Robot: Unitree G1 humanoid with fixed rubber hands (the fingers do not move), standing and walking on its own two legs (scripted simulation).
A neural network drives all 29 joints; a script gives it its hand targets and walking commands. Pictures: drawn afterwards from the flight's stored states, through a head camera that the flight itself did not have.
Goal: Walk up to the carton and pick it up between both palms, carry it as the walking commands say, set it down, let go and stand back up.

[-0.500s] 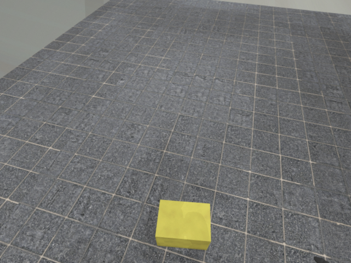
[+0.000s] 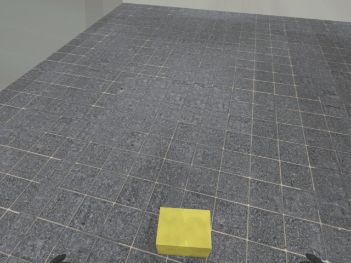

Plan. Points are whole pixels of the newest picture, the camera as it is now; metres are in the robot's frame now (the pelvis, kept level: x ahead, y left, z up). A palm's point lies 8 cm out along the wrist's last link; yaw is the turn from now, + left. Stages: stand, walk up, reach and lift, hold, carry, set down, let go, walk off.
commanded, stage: walk up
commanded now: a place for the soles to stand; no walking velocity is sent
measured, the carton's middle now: (183, 232) +0.41 -0.01 -0.69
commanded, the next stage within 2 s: reach and lift in 0.06 s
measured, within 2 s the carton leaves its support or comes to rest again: neither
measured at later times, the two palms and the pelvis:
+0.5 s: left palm (78, 249) +0.19 +0.27 -0.12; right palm (305, 256) +0.18 -0.29 -0.12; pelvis -0.05 +0.00 -0.04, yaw -3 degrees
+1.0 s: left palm (107, 206) +0.32 +0.24 -0.17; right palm (271, 212) +0.31 -0.26 -0.17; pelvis -0.10 +0.00 -0.10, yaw -3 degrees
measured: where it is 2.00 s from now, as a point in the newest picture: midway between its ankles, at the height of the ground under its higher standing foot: outside the picture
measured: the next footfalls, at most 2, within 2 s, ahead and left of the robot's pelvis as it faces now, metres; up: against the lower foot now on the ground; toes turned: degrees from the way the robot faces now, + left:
none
